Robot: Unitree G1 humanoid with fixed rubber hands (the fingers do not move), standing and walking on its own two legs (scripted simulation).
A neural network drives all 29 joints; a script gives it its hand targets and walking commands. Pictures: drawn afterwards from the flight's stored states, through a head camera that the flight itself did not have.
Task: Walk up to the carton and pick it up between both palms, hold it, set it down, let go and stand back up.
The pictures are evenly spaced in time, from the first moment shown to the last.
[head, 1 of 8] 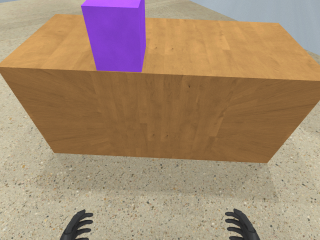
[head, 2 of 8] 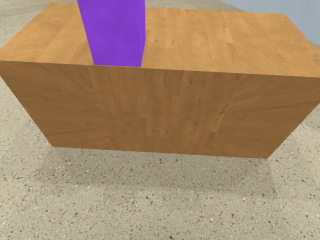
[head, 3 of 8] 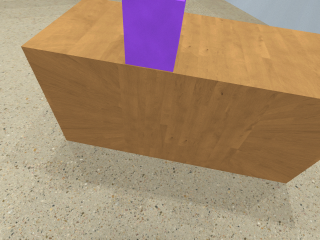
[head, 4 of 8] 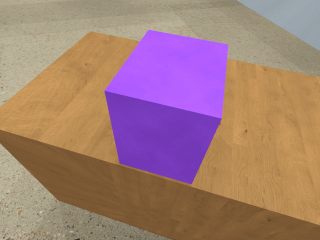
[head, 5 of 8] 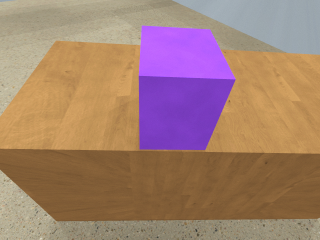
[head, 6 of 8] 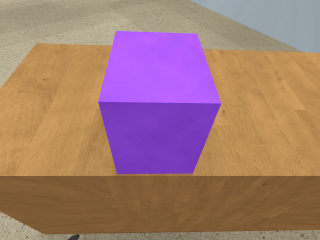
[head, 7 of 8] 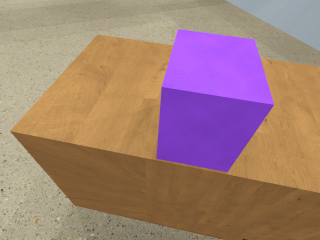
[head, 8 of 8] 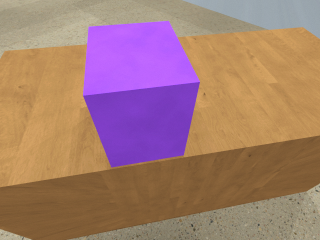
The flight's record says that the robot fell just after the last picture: no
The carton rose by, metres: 0.00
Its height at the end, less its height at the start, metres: +0.00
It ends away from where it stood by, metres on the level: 0.00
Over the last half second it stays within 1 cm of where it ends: yes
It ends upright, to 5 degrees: yes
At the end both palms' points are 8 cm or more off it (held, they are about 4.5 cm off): yes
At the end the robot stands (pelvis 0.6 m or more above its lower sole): yes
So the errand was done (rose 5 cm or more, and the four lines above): no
